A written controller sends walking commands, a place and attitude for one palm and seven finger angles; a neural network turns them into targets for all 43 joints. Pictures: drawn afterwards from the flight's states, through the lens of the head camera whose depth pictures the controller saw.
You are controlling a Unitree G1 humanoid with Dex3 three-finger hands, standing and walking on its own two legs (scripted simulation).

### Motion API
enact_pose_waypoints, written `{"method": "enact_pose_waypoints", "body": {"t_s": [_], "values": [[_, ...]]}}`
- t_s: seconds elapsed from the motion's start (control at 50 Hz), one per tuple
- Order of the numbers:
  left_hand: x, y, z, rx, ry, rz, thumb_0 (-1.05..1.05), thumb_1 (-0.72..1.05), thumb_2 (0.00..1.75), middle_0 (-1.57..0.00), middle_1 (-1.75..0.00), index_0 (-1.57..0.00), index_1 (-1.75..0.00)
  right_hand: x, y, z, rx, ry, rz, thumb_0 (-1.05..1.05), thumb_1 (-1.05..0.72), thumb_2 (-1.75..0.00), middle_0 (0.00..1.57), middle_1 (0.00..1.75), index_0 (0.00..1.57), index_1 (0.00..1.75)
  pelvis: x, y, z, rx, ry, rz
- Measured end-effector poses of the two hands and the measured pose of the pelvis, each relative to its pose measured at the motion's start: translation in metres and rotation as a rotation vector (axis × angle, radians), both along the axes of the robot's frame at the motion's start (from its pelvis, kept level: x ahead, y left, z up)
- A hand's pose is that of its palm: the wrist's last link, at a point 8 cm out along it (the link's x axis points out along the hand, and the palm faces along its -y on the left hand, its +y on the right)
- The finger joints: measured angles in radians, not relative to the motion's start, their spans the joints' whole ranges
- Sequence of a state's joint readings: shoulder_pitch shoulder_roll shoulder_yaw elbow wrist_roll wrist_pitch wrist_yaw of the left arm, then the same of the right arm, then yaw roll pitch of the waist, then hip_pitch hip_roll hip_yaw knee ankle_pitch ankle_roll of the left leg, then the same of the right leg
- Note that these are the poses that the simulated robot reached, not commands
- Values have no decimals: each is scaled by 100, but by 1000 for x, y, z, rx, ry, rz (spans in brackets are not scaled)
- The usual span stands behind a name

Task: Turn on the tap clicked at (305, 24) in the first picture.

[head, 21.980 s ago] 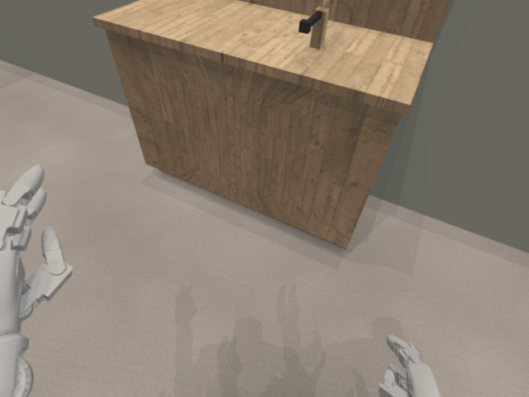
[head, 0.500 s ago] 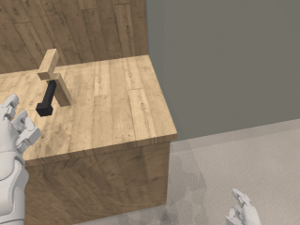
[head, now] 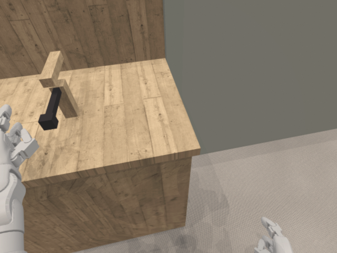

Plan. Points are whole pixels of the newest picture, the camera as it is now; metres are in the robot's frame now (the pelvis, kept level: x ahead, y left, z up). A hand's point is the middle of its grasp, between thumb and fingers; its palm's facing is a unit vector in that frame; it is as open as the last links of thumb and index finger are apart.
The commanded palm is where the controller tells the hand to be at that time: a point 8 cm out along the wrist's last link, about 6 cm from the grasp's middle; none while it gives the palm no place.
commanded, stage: reach beside the lever's end, fingers flat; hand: left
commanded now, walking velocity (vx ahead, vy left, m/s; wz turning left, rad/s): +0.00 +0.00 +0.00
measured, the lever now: (48, 121) +0.34 +0.31 +0.15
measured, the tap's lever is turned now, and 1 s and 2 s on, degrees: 0 1 22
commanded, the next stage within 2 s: push the lever round in 0.32 s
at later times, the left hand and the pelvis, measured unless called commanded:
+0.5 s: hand (41, 142) +0.29 +0.31 +0.14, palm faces +0.53 -0.84 -0.10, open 7.8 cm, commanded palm +0.25 +0.34 +0.14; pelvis +0.00 +0.01 +0.00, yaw +0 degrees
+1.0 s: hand (50, 140) +0.30 +0.29 +0.14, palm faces +0.54 -0.84 -0.09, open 7.7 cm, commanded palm +0.26 +0.32 +0.14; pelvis +0.00 -0.01 +0.00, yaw +0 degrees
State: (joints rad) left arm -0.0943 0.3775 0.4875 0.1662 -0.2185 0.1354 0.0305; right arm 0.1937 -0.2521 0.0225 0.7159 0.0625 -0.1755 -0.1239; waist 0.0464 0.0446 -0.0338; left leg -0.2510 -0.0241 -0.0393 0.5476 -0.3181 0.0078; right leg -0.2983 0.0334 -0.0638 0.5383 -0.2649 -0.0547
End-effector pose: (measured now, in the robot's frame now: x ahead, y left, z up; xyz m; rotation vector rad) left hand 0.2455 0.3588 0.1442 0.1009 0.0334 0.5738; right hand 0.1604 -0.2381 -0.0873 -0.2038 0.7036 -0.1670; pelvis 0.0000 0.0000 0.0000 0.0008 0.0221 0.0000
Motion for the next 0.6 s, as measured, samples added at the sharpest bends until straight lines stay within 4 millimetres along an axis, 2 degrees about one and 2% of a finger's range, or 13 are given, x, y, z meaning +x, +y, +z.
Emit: {"method": "enact_pose_waypoints", "body": {"t_s": [0.14,0.28,0.6], "values": [[6,3,-1,6,-13,-13,2,90,90,-15,-15,-15,-15,-9,0,-2,-7,17,-11,1,-90,-90,21,30,20,30,0,4,0,-3,4,-2],[10,-9,0,13,-29,-42,2,90,90,-15,-15,-15,-15,-11,5,-3,2,23,-16,1,-90,-90,21,30,20,30,2,8,1,-2,3,-6],[-2,-18,3,10,-31,-10,2,90,90,-15,-15,-15,-15,12,13,2,18,-13,24,1,-90,-90,21,30,20,30,3,4,1,0,-8,1]]}}
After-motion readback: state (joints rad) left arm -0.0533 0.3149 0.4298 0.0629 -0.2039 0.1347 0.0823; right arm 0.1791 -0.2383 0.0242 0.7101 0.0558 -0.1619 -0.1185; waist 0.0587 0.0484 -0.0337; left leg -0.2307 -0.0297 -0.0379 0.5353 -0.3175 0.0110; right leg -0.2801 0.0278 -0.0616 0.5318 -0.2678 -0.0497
